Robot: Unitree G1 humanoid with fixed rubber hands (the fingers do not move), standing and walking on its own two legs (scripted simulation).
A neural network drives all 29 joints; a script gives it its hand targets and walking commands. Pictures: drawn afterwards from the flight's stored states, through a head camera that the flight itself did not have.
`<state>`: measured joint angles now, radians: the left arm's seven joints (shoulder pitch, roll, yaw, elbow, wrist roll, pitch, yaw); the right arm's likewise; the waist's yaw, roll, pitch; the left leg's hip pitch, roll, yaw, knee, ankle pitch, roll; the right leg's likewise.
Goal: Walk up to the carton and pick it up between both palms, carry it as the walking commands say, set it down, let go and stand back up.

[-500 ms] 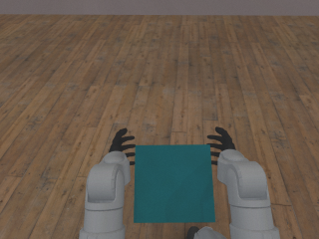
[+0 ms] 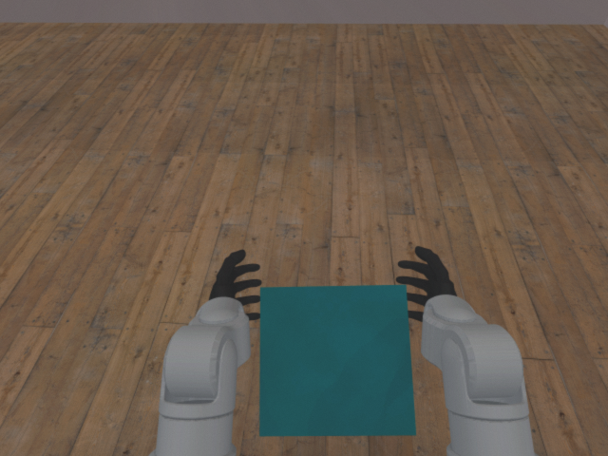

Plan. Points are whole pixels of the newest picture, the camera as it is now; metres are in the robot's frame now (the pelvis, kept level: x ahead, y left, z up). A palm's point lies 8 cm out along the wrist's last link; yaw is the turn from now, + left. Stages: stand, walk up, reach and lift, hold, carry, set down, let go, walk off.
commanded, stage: carry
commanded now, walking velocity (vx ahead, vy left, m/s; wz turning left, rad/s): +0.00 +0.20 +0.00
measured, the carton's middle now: (330, 344) +0.29 -0.01 -0.04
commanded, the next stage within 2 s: none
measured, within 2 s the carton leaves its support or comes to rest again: neither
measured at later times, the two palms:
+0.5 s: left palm (126, 349) +0.23 +0.21 +0.10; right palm (366, 357) +0.21 -0.04 +0.10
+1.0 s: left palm out of the picture +0.20 +0.37 +0.08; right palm (210, 394) +0.19 +0.12 +0.09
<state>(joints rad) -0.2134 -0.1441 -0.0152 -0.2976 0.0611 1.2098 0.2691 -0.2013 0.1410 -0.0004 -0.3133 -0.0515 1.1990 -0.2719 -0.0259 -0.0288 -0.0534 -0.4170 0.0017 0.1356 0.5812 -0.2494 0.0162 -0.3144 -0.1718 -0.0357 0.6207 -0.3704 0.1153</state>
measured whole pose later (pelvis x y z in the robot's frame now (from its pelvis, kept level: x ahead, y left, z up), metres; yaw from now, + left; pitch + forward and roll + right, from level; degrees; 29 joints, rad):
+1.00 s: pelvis -0.09 +0.25 +0.00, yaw -1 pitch +4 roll +1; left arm -0.24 -0.15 0.01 -0.32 0.07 1.19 0.27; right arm -0.23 0.15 0.00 -0.33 -0.05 1.19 -0.27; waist -0.04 -0.04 -0.02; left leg -0.43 0.02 0.09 0.61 -0.24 0.01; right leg -0.46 -0.18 -0.03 0.74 -0.41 0.09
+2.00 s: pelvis -0.16 +0.52 +0.00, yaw -1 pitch +4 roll +2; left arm -0.26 -0.15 0.01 -0.30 0.08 1.19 0.27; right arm -0.25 0.15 -0.01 -0.33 -0.06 1.19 -0.28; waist -0.05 -0.04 -0.02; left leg -0.39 0.03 0.09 0.56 -0.19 -0.01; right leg -0.40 -0.19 -0.04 0.67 -0.33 0.10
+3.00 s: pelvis -0.24 +0.75 +0.01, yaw -4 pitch +2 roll +0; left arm -0.25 -0.15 0.02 -0.22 0.07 1.24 0.27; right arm -0.21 0.14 0.00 -0.27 -0.07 1.25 -0.27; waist -0.01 0.02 -0.12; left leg -0.36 -0.04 0.18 0.45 -0.14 0.10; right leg -0.27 -0.04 -0.09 0.53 -0.29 0.01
